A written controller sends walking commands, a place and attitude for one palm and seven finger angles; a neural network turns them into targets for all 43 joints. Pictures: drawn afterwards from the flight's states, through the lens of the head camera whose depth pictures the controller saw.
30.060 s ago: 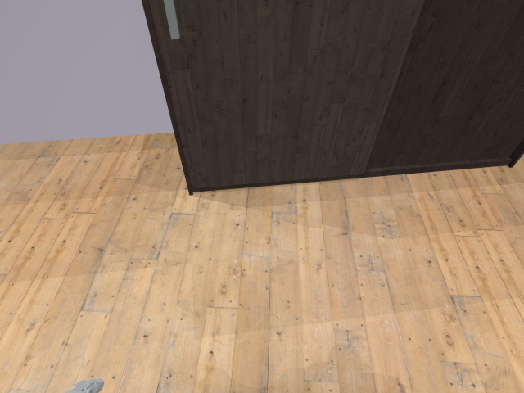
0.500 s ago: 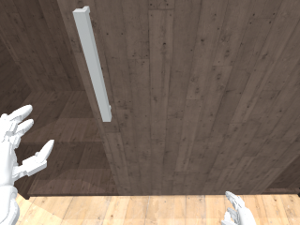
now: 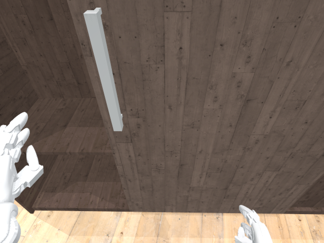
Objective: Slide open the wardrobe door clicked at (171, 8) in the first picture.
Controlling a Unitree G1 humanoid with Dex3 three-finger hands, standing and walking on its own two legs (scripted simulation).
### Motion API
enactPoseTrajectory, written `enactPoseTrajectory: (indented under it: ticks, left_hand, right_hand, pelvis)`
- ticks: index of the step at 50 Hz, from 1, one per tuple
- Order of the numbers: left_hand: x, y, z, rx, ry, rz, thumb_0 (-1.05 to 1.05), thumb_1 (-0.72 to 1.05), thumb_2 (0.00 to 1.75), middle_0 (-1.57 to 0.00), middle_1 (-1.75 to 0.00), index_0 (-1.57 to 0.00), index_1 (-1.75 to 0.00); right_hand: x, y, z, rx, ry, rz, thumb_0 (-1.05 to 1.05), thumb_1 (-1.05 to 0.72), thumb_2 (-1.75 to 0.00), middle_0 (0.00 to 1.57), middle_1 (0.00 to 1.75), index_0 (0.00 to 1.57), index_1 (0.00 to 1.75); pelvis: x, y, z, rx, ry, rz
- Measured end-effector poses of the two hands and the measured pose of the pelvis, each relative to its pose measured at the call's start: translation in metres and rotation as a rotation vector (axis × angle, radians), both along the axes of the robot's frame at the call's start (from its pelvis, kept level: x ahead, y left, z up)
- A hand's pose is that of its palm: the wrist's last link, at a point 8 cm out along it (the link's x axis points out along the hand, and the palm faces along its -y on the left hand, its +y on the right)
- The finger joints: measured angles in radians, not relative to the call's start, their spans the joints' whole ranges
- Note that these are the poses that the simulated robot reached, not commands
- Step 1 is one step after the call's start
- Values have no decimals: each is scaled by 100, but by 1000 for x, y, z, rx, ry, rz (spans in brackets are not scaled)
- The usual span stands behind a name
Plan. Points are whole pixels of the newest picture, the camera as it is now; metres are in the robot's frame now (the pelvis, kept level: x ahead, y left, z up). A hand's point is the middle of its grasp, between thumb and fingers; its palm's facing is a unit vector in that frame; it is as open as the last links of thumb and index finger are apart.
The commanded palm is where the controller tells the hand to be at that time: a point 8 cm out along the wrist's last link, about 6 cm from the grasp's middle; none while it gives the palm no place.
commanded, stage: step back with the hand held close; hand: left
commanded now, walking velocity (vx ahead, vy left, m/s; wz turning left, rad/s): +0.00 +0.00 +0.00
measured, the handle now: (109, 78) +0.45 +0.21 +0.21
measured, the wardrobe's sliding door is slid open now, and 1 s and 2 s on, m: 0.61 0.61 0.61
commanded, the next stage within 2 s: stop stepping back and stand still in 1.32 s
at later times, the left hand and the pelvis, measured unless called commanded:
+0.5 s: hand (26, 183) +0.16 +0.28 +0.15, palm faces +0.40 -0.78 -0.48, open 7.4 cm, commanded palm +0.10 +0.31 +0.17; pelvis -0.04 +0.02 -0.01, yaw +0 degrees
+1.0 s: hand out of the picture +0.08 +0.29 +0.16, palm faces +0.51 -0.73 -0.46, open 7.4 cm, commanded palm +0.02 +0.32 +0.17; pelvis -0.10 +0.01 -0.02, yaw +4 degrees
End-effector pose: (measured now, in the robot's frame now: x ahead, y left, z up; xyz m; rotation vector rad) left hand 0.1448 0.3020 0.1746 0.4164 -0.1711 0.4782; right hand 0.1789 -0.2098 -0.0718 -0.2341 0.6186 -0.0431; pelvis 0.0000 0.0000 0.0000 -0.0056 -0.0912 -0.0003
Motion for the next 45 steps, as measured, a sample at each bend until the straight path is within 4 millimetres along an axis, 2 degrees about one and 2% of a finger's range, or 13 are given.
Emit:
enactPoseTrajectory:
  ticks: [5,11,18,29,39,45]
  left_hand:
    - [-1,-1,0,4,4,-4,1,89,90,-21,-30,-21,-31]
    - [1,5,9,83,-27,-11,1,89,90,-21,-30,-21,-31]
    - [-4,2,-1,112,45,-85,1,89,90,-21,-30,-21,-31]
    - [-41,18,1,168,-15,-73,1,89,90,-21,-30,-21,-31]
    - [-71,24,-8,158,-80,-51,1,89,90,-21,-30,-21,-31]
    - [-88,25,-2,228,-115,-40,1,89,90,-21,-30,-21,-31]
  right_hand:
    - [-6,-6,-2,-6,11,-17,2,-90,-89,21,30,21,30]
    - [-14,-17,-1,-26,46,-48,2,-90,-89,21,30,21,30]
    - [-33,-26,1,-52,66,-123,2,-90,-89,20,30,21,30]
    - [-72,-14,1,-66,65,-125,2,-90,-89,20,30,20,30]
    - [-105,-5,-6,-83,74,-90,2,-90,-89,21,30,21,30]
    - [-116,-5,-11,-83,62,-64,2,-90,-89,21,30,21,30]
  pelvis:
    - [-1,-2,0,-1,-2,-3]
    - [-8,0,-1,-13,54,1]
    - [-21,10,-2,-6,92,-10]
    - [-55,17,-9,-10,89,-4]
    - [-81,20,-16,-34,90,17]
    - [-92,14,-22,-31,80,60]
